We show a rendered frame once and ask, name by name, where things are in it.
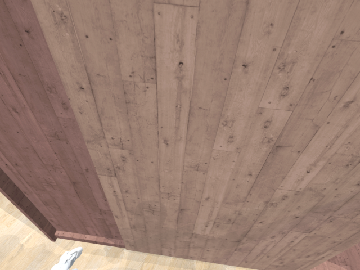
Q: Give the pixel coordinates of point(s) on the robot left hand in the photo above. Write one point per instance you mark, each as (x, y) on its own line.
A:
(68, 259)

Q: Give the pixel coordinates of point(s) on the wardrobe door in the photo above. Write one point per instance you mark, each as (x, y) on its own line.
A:
(42, 149)
(223, 131)

